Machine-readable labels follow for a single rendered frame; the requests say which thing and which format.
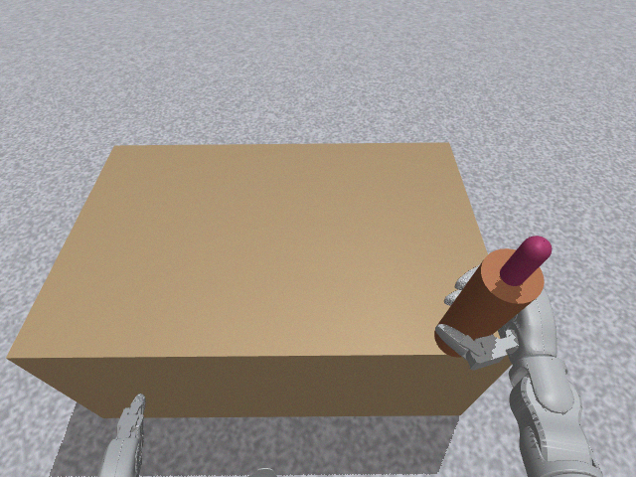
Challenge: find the bottle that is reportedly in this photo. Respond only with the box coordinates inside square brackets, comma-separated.
[434, 236, 552, 358]

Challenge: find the right robot hand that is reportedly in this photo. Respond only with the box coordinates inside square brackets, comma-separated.
[435, 265, 557, 371]

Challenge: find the left robot hand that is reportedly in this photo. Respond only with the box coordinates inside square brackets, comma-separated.
[97, 394, 146, 477]

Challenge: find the right robot arm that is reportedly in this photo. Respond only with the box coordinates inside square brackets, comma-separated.
[509, 355, 604, 477]

